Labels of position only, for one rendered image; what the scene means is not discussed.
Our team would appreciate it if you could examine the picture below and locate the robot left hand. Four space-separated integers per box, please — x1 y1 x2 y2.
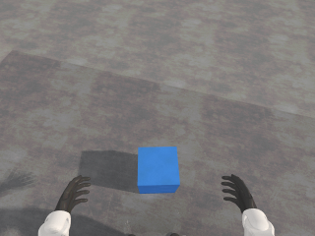
54 175 91 214

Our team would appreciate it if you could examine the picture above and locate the left robot forearm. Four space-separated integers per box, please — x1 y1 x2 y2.
38 210 71 236

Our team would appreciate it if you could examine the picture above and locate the carton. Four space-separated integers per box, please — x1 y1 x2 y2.
137 147 180 194

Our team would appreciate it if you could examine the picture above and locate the robot right hand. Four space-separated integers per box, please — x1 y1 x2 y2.
221 174 257 214

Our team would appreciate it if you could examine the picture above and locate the right robot forearm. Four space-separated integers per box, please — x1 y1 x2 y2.
242 208 275 236

